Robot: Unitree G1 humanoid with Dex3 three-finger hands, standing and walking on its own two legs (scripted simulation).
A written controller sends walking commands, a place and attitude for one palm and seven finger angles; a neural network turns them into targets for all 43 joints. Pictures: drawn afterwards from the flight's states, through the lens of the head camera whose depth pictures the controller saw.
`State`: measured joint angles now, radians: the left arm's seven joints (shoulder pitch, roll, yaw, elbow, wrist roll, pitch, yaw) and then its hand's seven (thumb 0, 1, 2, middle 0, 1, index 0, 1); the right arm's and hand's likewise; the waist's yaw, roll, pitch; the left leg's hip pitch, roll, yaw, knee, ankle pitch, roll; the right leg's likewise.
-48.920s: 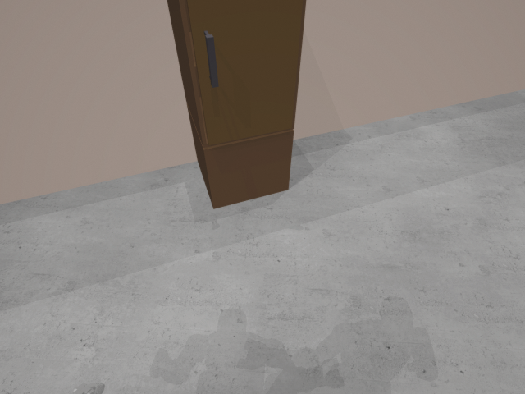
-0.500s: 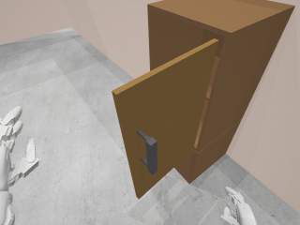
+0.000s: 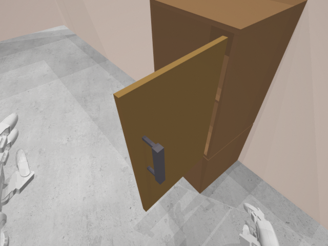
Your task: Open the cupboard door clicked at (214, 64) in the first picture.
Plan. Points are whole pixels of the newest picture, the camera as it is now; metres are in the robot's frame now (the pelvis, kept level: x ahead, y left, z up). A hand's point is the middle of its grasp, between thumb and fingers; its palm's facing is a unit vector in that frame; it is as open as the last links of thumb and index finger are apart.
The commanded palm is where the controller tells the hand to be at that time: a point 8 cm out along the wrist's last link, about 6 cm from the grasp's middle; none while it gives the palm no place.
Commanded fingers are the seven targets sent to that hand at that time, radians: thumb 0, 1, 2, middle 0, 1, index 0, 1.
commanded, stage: step back with the hand held close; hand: left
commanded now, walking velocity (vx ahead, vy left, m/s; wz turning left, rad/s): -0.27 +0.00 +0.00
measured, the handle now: (153, 160) +0.34 +0.07 +0.01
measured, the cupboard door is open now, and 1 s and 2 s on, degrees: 95 95 95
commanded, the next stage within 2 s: stop stepping back and stand still in 1.38 s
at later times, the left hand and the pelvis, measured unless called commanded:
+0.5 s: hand (1, 211) +0.13 +0.29 +0.15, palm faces +0.44 -0.74 -0.51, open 7.4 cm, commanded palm +0.07 +0.32 +0.17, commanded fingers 0.00 0.90 0.90 -0.20 -0.30 -0.20 -0.30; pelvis -0.07 +0.02 -0.02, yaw +0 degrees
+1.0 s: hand out of the picture +0.08 +0.27 +0.15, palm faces +0.41 -0.78 -0.48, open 7.4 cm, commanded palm +0.02 +0.31 +0.17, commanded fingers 0.00 0.90 0.90 -0.20 -0.30 -0.20 -0.30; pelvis -0.13 +0.01 -0.01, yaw -2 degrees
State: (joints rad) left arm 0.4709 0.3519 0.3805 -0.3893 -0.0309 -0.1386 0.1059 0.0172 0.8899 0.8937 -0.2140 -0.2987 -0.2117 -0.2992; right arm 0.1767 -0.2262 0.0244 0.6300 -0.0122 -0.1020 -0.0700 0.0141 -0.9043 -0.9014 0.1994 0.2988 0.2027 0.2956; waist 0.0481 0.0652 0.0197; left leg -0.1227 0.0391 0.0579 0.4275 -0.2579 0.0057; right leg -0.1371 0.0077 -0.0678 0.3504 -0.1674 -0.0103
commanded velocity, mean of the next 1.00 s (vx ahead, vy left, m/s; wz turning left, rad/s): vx -0.32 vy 0.00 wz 0.02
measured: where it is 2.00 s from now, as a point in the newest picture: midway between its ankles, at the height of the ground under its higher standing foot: outside the picture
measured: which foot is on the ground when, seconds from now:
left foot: down 0.00-0.98, up 1.00-1.00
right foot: down 0.00-0.72, up 0.74-0.90, down 0.92-1.00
